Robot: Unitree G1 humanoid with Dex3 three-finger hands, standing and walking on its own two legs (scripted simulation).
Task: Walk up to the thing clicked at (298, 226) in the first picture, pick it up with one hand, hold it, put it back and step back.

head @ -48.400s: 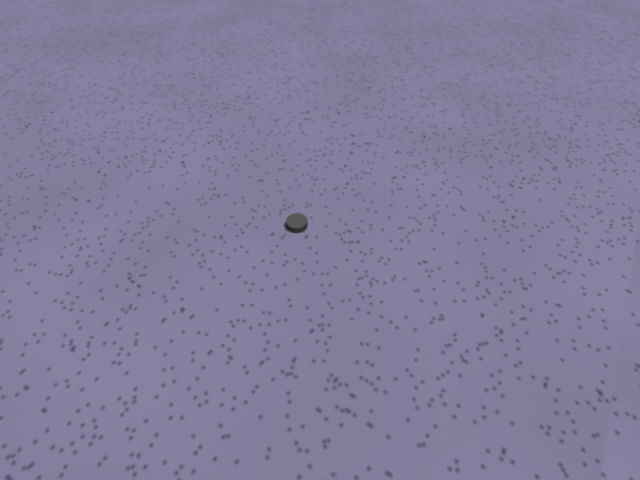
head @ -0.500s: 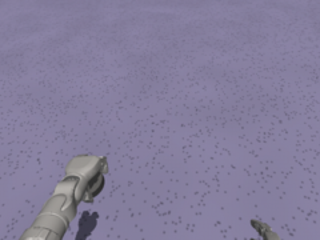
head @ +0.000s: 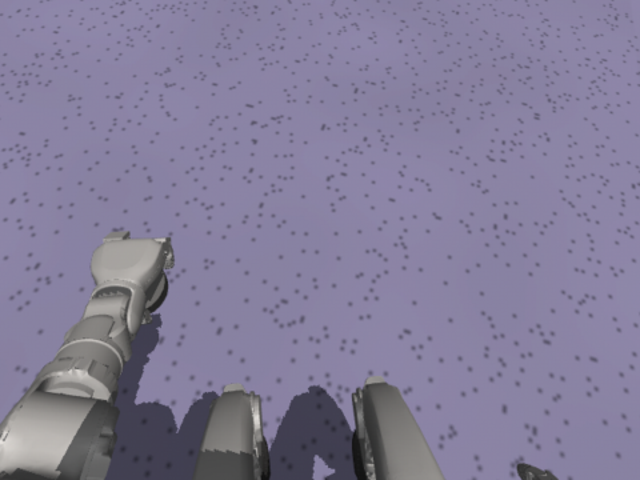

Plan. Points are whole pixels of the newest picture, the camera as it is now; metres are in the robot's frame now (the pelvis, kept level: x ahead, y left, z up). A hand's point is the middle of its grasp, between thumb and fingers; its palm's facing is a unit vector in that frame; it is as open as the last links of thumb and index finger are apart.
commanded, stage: crouch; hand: left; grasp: from above
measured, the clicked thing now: (134, 285) +0.41 +0.25 -0.13
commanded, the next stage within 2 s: lower in 1.34 s
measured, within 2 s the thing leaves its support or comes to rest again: neither
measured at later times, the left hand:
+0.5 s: hand (172, 306) +0.44 +0.25 -0.32, palm faces -0.43 -0.01 -0.90, open 10.1 cm
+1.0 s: hand (180, 307) +0.46 +0.26 -0.41, palm faces -0.45 -0.02 -0.89, open 10.1 cm
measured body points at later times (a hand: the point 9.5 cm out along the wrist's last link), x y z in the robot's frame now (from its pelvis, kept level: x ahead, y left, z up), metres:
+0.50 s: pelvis -0.02 +0.00 -0.18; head +0.20 +0.04 +0.21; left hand +0.46 +0.25 -0.27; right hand +0.04 -0.28 -0.29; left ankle +0.06 +0.12 -0.57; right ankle +0.05 -0.15 -0.57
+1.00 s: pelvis -0.03 +0.00 -0.25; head +0.21 +0.05 +0.12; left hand +0.48 +0.26 -0.36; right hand -0.01 -0.28 -0.36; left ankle +0.06 +0.12 -0.57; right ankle +0.05 -0.15 -0.57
